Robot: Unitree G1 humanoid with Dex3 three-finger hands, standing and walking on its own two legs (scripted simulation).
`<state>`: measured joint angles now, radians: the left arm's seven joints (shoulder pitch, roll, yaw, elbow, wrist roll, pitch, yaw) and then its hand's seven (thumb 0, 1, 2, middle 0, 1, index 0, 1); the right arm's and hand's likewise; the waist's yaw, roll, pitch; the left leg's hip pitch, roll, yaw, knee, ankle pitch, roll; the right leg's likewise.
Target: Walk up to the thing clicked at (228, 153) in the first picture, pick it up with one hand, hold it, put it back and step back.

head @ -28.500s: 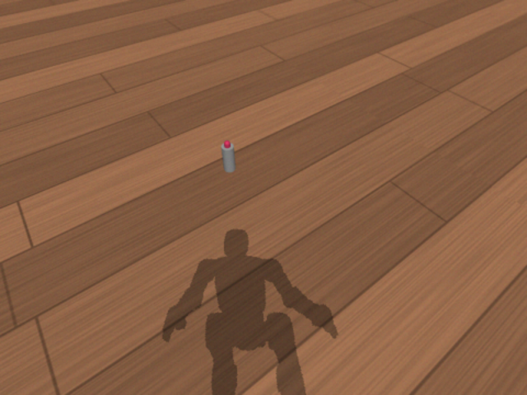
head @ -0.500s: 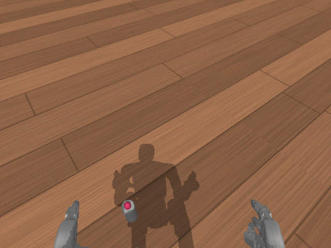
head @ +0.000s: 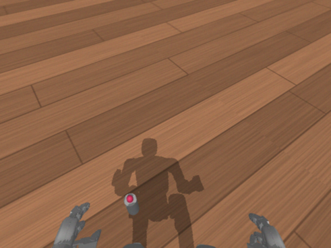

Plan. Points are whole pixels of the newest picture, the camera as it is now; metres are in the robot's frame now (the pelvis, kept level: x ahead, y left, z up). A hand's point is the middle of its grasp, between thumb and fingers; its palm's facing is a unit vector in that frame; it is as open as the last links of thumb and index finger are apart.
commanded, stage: stand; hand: left
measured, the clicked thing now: (131, 203) +0.42 +0.19 -0.64
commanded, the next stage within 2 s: none
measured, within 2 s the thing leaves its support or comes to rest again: neither
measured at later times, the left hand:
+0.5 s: hand out of the picture +0.05 +0.25 -0.12, palm faces -0.01 -0.94 -0.33, open 7.4 cm
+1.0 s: hand out of the picture +0.03 +0.25 -0.11, palm faces -0.02 -0.94 -0.35, open 7.4 cm
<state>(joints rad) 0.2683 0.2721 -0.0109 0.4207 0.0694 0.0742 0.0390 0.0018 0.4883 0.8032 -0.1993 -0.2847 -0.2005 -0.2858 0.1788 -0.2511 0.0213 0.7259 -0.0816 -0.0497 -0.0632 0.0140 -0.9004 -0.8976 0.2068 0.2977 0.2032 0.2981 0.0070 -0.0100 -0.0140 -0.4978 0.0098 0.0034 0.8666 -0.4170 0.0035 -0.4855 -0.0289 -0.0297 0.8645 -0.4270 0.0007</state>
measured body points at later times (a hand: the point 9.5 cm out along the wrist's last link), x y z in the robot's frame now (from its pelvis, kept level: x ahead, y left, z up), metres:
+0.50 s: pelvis -0.01 +0.01 +0.04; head -0.01 +0.01 +0.49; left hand +0.05 +0.30 -0.09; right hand +0.07 -0.27 -0.10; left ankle +0.02 +0.12 -0.70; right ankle +0.01 -0.12 -0.70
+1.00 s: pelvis -0.01 +0.00 +0.05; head -0.01 +0.00 +0.50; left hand +0.03 +0.30 -0.09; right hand +0.05 -0.29 -0.09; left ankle +0.02 +0.12 -0.70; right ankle +0.01 -0.12 -0.70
